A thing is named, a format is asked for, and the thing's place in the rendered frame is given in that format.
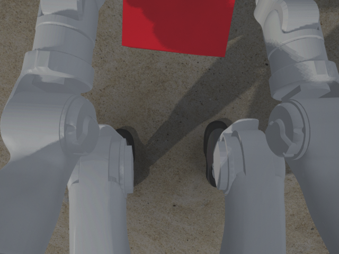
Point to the robot right shin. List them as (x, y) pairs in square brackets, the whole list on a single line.
[(252, 124)]

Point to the carton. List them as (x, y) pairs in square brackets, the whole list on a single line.
[(196, 27)]

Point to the left robot forearm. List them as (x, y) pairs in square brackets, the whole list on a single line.
[(61, 57)]

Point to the right robot foot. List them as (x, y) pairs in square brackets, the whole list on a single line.
[(211, 136)]

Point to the right robot forearm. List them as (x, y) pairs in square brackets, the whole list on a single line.
[(295, 49)]

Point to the right robot upper arm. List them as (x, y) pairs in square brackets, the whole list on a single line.
[(306, 133)]

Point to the left robot upper arm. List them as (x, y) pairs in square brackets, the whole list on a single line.
[(46, 134)]

